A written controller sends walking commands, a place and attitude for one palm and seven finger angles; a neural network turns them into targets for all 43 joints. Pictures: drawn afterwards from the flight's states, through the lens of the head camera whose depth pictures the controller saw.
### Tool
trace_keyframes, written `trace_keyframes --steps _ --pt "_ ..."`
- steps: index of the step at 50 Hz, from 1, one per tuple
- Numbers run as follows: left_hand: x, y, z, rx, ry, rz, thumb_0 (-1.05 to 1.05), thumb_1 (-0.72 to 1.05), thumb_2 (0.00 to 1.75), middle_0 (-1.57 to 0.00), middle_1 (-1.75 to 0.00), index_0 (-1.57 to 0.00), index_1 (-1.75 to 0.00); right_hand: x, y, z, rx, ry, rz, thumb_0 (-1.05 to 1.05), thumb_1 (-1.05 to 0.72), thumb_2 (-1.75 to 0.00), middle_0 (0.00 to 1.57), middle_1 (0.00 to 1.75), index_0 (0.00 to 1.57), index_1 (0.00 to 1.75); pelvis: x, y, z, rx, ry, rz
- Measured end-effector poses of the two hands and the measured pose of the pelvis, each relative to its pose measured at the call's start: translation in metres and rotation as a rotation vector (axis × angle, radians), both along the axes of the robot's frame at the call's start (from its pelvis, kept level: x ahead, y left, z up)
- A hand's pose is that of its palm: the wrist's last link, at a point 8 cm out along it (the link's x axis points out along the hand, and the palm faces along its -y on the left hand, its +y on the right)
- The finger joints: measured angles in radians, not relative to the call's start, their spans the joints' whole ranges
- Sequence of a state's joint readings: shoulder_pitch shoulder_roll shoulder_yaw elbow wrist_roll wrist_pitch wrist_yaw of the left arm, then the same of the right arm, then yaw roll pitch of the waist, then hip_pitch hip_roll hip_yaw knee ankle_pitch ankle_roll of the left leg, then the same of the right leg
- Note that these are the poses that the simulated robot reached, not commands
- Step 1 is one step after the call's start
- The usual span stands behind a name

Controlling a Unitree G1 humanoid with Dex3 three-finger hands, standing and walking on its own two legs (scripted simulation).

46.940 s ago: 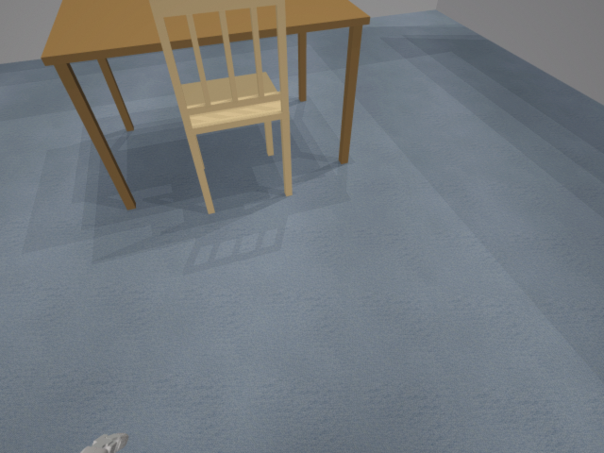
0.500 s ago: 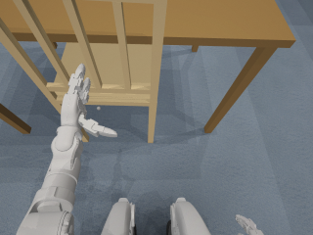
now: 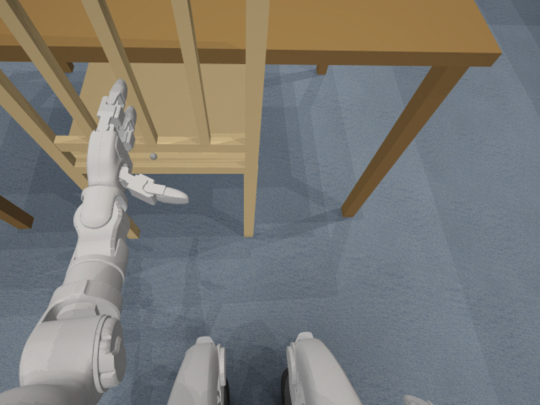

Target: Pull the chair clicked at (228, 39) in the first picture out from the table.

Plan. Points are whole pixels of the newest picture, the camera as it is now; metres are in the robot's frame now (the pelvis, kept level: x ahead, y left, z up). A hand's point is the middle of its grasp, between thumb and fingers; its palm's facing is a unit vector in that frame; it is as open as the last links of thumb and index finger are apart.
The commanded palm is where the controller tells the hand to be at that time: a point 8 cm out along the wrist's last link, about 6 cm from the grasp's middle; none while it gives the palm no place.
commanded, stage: push the fingers through the gap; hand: left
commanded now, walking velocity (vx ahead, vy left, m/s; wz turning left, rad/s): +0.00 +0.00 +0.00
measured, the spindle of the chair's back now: (126, 79) +0.59 +0.20 +0.05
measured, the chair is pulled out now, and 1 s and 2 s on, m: -0.10 -0.10 -0.10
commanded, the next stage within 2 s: hook a spindle and tug to test in 0.26 s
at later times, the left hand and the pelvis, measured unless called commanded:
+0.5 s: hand (159, 162) +0.46 +0.14 +0.03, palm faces +0.00 -1.00 -0.02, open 16.8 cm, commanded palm +0.43 +0.19 +0.03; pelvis +0.00 +0.00 +0.01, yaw +0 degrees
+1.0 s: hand (161, 158) +0.46 +0.14 +0.03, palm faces -0.01 -1.00 -0.02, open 10.0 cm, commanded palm +0.43 +0.19 +0.03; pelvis +0.00 +0.00 +0.00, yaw +0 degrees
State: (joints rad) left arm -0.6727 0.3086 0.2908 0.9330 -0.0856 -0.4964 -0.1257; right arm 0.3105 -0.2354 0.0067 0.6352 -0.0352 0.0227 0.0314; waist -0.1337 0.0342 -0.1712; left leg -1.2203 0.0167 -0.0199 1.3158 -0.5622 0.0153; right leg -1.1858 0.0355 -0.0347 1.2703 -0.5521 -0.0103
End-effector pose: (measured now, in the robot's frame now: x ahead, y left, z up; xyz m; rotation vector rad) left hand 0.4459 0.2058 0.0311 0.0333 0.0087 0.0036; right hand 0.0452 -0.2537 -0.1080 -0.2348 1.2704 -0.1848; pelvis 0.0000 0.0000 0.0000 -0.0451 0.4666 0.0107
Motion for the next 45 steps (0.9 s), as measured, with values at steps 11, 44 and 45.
trace_keyframes --steps 11,44,45 --pt "-0.008 -0.002 0.001 -0.016 0.012 0.002 -0.01 -0.50 0.30 -0.06 -0.08 -0.07 -0.08 0.006 0.000 0.006 -0.002 -0.019 -0.006 0.01 -0.91 -0.90 0.20 0.30 0.20 0.30 0.001 0.002 0.005 -0.002 -0.009 -0.001" --pt "-0.006 -0.005 -0.001 -0.013 0.011 -0.005 -0.01 -0.29 0.39 -0.37 -1.04 -0.37 -1.04 0.009 0.001 0.002 0.005 -0.015 -0.003 0.01 -0.91 -0.90 0.20 0.30 0.20 0.30 0.001 0.001 0.003 0.000 -0.006 0.000" --pt "-0.006 -0.006 -0.001 -0.013 0.009 -0.007 -0.01 -0.24 0.41 -0.39 -1.09 -0.39 -1.09 0.009 0.001 0.003 0.004 -0.015 -0.003 0.01 -0.91 -0.90 0.20 0.30 0.20 0.30 0.001 0.001 0.003 -0.001 -0.006 0.000"
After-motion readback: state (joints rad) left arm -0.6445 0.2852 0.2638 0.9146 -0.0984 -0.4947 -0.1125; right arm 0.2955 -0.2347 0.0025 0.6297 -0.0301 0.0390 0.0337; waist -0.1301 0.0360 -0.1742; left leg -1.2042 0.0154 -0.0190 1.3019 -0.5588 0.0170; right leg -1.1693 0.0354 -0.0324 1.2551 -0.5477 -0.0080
